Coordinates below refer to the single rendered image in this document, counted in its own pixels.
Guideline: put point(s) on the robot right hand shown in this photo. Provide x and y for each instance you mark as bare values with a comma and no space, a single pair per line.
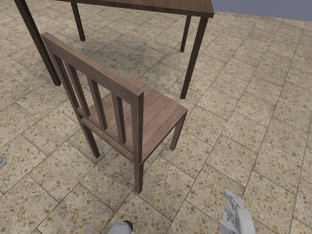
241,221

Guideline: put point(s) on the table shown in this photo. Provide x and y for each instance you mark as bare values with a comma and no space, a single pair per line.
189,8

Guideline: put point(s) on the chair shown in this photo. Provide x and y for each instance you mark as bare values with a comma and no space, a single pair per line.
133,118

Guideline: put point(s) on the left robot thigh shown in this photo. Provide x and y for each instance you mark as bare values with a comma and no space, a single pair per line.
121,229

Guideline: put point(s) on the left robot foot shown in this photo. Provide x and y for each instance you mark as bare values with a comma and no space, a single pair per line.
130,224

